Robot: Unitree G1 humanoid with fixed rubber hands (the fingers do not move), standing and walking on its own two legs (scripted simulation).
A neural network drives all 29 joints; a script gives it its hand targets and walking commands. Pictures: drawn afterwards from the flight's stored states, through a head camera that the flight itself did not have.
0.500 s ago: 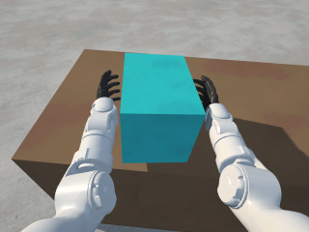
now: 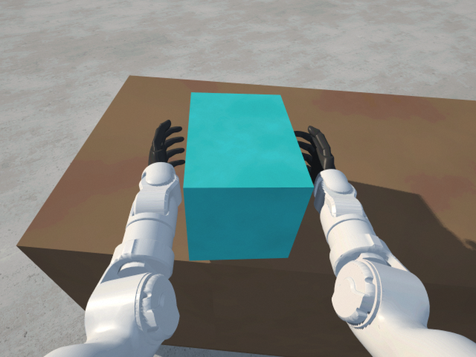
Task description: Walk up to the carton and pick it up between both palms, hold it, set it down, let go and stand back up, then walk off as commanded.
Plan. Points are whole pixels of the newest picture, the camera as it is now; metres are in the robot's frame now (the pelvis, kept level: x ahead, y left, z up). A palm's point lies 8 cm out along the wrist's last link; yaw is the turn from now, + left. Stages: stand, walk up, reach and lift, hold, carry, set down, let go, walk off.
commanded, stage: set down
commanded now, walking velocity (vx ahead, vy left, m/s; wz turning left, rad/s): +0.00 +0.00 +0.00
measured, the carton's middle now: (237, 172) +0.46 +0.01 +0.06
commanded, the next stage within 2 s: none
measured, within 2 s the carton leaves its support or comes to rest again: rests again in 1.60 s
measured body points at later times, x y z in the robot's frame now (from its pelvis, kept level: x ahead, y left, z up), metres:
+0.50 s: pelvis +0.00 +0.00 +0.00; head +0.02 +0.01 +0.45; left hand +0.42 +0.15 +0.10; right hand +0.43 -0.14 +0.10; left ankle +0.00 +0.15 -0.74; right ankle +0.01 -0.10 -0.74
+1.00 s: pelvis +0.00 +0.00 +0.00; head +0.02 +0.01 +0.45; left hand +0.42 +0.15 +0.10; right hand +0.43 -0.14 +0.10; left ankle +0.00 +0.15 -0.74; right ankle +0.01 -0.10 -0.74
